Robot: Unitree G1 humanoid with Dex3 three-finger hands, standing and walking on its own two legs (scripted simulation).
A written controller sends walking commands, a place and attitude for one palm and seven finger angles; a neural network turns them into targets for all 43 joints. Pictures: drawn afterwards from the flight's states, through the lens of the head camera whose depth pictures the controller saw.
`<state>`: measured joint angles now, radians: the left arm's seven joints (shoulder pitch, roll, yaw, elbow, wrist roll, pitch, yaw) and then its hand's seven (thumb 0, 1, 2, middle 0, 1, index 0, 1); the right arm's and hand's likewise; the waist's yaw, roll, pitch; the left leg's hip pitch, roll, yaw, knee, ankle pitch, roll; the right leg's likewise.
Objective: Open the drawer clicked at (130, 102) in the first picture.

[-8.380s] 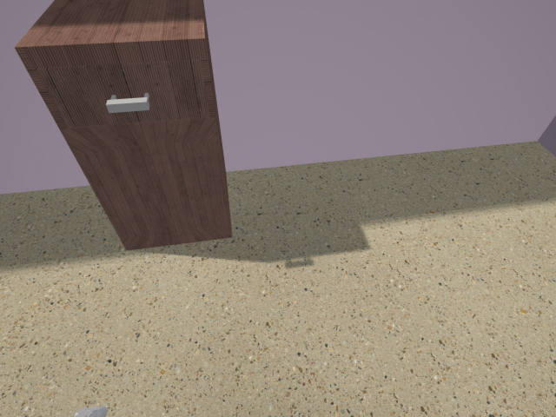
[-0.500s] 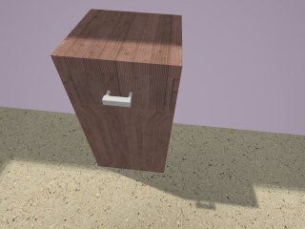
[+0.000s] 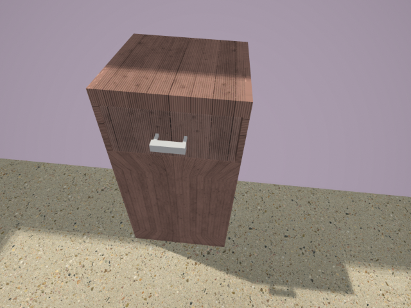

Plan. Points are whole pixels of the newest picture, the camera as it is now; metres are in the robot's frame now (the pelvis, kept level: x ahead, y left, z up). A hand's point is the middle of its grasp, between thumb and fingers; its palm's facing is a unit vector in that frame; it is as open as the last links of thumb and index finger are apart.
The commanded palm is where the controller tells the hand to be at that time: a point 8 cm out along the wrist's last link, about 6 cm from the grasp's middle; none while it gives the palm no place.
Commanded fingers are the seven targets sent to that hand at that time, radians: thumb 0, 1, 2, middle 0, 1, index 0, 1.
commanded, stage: shuffle to correct the standing spot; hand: left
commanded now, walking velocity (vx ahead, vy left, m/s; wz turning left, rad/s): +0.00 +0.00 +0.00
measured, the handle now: (169, 142) +0.59 +0.14 -0.04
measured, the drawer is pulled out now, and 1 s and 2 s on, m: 0.00 0.00 0.00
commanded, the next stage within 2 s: come to a stop and stand still in 0.46 s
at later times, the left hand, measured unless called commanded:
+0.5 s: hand out of the picture -0.05 +0.14 -0.18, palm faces +0.08 -0.99 -0.14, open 7.4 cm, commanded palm none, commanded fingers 0.00 0.90 0.90 -0.20 -0.30 -0.20 -0.30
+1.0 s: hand out of the picture +0.08 +0.16 -0.18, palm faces +0.02 -0.98 -0.22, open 7.3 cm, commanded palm none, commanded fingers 0.00 0.90 0.90 -0.20 -0.30 -0.20 -0.30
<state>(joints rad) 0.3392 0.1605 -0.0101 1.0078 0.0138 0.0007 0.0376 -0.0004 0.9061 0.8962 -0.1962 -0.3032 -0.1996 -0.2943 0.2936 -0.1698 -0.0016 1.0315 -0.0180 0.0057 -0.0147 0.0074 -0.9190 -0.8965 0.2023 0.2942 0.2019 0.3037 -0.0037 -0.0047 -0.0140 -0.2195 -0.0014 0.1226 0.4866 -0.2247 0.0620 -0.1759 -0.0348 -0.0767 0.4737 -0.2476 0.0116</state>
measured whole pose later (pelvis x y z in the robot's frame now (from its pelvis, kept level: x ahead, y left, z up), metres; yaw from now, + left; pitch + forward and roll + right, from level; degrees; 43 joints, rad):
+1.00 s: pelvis +0.07 -0.01 +0.00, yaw -1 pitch +0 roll -1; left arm 0.31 0.14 0.01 1.04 0.01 -0.01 0.06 0.02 0.92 0.90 -0.20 -0.30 -0.20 -0.29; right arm 0.30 -0.12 -0.01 1.10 -0.01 0.01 -0.04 0.02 -0.92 -0.90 0.20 0.29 0.20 0.30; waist -0.01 0.01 0.03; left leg -0.20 0.02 0.12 0.55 -0.34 0.03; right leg -0.19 -0.02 -0.09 0.50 -0.31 0.00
